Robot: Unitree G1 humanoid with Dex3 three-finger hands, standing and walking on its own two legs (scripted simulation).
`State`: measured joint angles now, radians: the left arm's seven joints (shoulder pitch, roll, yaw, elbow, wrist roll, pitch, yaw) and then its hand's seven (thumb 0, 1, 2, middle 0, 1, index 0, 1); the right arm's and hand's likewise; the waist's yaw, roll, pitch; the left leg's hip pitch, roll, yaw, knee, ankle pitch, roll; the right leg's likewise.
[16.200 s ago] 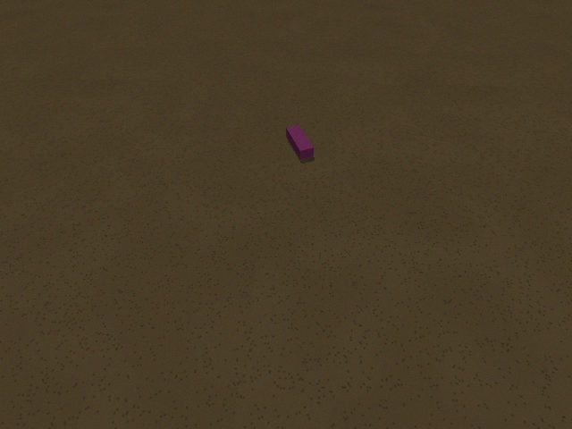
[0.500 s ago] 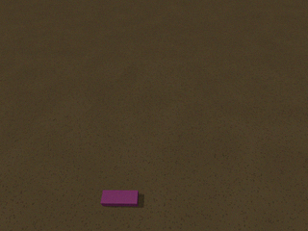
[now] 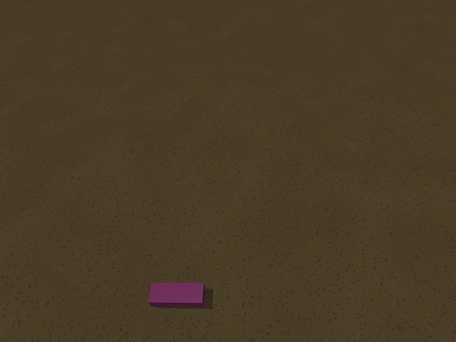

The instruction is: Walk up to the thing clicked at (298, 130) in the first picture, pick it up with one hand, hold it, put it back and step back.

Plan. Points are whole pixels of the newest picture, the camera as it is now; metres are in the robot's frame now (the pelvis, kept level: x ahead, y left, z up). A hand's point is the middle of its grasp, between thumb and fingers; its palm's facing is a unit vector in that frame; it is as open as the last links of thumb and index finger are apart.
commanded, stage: rise first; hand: left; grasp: from above
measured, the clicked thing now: (177, 294) +0.42 +0.26 -0.75
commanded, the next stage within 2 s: none
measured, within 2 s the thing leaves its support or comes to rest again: neither
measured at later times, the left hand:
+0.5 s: hand out of the picture +0.14 +0.26 -0.20, palm faces -0.09 -0.91 -0.40, open 12.6 cm
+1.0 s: hand out of the picture +0.12 +0.27 -0.26, palm faces -0.23 -0.84 -0.49, open 14.2 cm
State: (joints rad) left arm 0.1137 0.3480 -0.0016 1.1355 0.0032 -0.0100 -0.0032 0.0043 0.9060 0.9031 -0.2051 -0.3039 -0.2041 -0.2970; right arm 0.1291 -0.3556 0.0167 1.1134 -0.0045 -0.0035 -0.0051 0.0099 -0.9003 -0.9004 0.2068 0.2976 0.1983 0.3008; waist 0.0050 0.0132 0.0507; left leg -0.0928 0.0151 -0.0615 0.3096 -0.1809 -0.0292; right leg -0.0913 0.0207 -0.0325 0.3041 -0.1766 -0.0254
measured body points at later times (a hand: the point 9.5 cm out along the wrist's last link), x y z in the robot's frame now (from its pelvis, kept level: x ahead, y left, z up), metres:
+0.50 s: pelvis -0.01 +0.02 -0.05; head +0.06 +0.02 +0.39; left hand +0.14 +0.31 -0.18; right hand +0.11 -0.24 -0.16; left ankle -0.01 +0.14 -0.75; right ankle -0.01 -0.10 -0.75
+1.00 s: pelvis -0.02 +0.03 -0.13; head +0.10 +0.04 +0.30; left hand +0.13 +0.32 -0.23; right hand +0.17 -0.22 -0.21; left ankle -0.01 +0.14 -0.75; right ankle -0.01 -0.10 -0.75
